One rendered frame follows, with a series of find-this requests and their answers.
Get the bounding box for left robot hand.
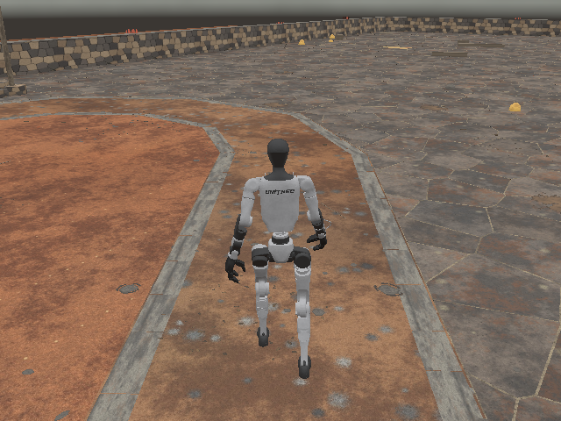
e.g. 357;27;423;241
225;256;245;283

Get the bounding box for robot right shin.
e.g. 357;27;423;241
297;302;310;366

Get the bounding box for robot right thigh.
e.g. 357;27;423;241
293;246;311;318

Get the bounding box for left robot forearm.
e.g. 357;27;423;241
228;214;247;260

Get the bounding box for right robot hand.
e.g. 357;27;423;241
307;234;327;251

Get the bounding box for robot right upper arm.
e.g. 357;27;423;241
297;175;321;222

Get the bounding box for robot left upper arm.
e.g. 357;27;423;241
238;177;261;227

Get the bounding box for right robot forearm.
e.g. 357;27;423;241
311;208;326;239

